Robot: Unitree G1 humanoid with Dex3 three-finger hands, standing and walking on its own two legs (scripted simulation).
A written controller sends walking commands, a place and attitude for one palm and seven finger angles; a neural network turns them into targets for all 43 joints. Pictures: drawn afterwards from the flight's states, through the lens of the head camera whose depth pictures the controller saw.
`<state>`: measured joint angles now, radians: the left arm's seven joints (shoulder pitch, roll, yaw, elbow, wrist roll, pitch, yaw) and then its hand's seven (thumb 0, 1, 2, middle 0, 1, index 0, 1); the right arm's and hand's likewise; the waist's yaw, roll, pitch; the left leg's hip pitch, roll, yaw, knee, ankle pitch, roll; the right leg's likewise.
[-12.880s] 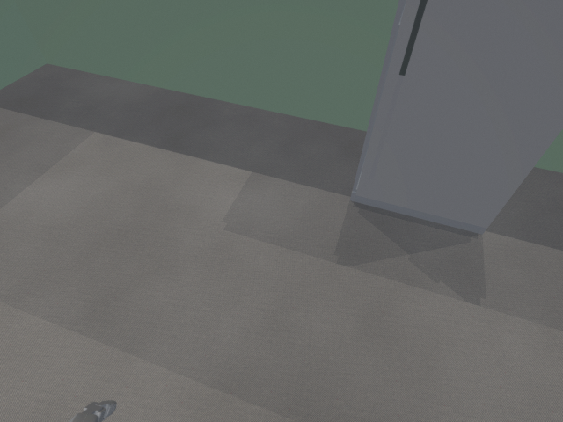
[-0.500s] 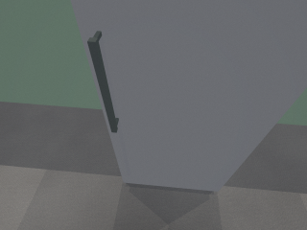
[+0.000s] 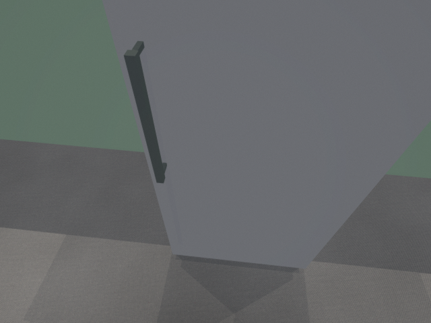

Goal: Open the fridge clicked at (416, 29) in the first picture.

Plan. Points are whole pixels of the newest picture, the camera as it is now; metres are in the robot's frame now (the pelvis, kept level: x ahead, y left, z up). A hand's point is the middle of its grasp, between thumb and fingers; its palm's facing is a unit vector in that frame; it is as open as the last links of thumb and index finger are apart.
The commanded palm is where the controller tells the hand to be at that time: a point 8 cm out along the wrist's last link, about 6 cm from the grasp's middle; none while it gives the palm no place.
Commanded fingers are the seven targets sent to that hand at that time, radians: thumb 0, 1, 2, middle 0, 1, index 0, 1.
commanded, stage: look again from close up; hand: left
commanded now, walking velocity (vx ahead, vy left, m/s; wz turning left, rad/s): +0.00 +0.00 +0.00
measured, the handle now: (152, 125) +0.46 +0.17 +0.11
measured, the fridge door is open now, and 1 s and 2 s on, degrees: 0 0 0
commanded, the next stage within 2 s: raise the hand to about handle height in 0.08 s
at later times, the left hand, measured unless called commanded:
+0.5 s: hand (141, 272) +0.19 +0.14 +0.03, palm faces -0.03 -1.00 +0.04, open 8.0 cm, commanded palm +0.11 +0.22 -0.04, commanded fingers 0.00 0.50 0.73 -0.23 -0.56 -0.23 -0.56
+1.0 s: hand (102, 279) +0.19 +0.21 +0.01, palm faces -0.07 -1.00 -0.01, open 11.0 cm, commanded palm +0.14 +0.27 +0.02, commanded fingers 0.00 -0.08 0.48 -0.27 -0.93 -0.27 -0.93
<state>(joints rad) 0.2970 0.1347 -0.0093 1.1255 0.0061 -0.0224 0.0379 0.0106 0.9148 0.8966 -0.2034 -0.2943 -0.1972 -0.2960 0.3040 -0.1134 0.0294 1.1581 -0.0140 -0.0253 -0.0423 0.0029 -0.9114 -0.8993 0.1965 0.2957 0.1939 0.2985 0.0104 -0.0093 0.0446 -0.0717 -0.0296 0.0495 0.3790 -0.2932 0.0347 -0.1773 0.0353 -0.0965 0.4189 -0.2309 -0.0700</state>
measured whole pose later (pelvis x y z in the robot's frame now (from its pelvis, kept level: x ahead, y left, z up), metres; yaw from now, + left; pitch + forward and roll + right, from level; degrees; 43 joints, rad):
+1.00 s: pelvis -0.05 +0.01 -0.05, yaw +1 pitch +8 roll -1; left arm 0.27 0.30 0.22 0.07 -0.33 -0.21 -0.37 0.01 0.14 0.57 -0.26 -0.78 -0.25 -0.78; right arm 0.27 -0.19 0.09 0.57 0.05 -0.23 -0.06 0.02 -0.90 -0.90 0.20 0.30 0.20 0.30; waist -0.02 0.02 -0.06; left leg -0.57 -0.01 0.04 0.89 -0.45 0.05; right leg -0.63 0.02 -0.13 0.82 -0.33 -0.07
